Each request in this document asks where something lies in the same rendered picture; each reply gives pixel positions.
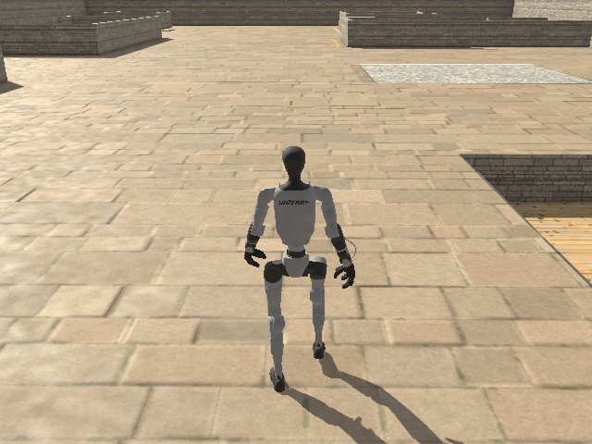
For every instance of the robot left forearm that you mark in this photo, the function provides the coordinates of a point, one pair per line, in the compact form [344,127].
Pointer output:
[251,241]

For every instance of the robot right forearm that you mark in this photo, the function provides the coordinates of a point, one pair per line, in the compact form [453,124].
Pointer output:
[341,249]

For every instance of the robot torso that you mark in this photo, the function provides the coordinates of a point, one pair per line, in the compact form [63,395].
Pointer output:
[295,224]

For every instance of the right robot hand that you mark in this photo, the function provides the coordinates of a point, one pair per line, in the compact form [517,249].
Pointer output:
[350,274]

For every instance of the left robot hand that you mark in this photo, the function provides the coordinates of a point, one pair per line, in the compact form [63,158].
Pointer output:
[256,253]

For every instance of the robot right thigh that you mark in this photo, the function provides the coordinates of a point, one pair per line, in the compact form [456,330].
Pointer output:
[317,268]

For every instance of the left robot upper arm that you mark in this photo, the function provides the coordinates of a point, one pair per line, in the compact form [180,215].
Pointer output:
[265,196]

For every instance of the right robot upper arm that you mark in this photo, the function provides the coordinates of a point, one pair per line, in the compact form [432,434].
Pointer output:
[324,195]

